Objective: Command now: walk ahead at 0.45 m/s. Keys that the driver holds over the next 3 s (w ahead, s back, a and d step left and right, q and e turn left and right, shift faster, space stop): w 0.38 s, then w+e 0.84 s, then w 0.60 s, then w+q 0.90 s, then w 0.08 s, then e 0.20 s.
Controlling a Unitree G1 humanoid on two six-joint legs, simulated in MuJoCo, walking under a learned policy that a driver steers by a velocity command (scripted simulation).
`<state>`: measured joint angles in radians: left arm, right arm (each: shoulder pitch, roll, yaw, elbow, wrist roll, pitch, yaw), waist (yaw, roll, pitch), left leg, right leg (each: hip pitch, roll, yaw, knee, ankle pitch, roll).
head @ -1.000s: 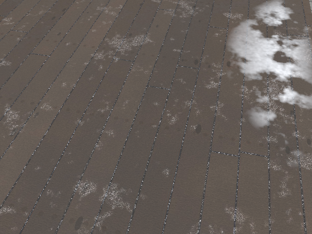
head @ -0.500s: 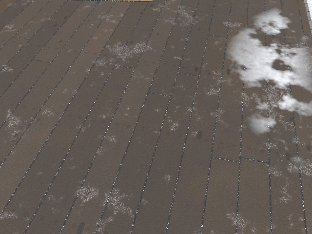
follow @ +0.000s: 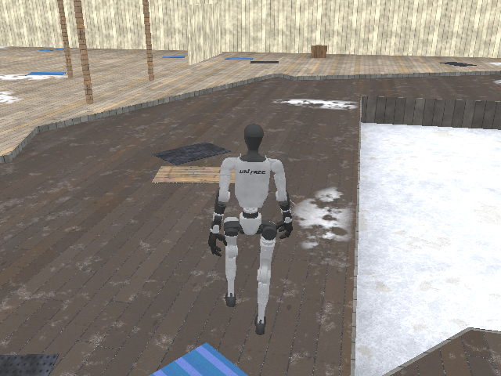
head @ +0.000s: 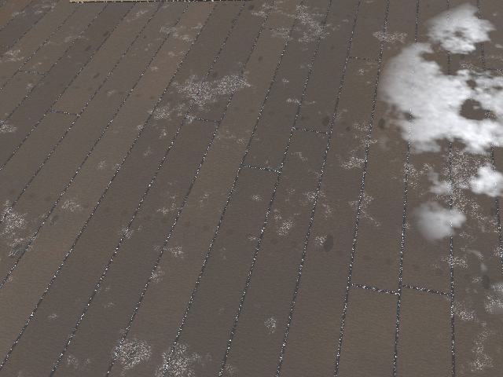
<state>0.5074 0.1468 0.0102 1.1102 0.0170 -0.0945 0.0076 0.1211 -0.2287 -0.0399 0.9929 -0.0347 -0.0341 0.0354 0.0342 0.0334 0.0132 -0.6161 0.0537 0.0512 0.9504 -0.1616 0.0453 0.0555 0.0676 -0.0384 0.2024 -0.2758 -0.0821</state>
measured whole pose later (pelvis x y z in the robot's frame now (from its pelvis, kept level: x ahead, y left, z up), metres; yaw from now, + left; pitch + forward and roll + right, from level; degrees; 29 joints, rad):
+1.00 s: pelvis +0.56 -0.04 +0.00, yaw -17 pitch +1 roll +0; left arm 0.35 0.24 0.08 0.97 0.00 -0.06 0.00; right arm 0.12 -0.23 -0.04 0.82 -0.05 -0.05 0.01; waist 0.03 0.03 0.05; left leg -0.63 0.13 -0.05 1.01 -0.22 -0.03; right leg -0.15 0.15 0.03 0.33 -0.18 -0.13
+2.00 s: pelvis +1.03 -0.25 +0.00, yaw -28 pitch +0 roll +0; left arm 0.30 0.22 0.04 0.89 0.02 -0.09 0.00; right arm 0.30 -0.25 -0.06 0.89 -0.02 -0.03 0.03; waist 0.00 0.04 0.02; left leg -0.53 0.06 -0.02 1.08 -0.25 0.06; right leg -0.14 0.04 -0.13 0.31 -0.19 -0.08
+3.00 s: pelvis +1.54 -0.40 -0.01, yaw -1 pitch +0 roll +1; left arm 0.17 0.24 0.03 0.78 0.01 -0.06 -0.01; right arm 0.33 -0.28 -0.05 0.85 -0.03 -0.04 -0.01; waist -0.03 0.03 0.07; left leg -0.31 -0.09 -0.06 1.14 -0.43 0.03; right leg -0.38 0.04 -0.03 0.50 -0.12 -0.07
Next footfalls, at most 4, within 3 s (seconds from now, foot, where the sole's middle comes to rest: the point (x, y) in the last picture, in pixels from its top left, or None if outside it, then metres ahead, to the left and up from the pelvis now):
0.20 left None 0.28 0.08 -0.78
0.74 right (316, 349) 0.58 -0.09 -0.78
1.28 left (290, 241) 0.92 -0.02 -0.78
1.78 right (383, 214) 1.03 -0.33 -0.78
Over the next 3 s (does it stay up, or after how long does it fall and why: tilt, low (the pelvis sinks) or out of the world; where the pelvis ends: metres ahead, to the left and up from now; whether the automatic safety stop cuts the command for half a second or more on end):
stays up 1.54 -0.40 -0.01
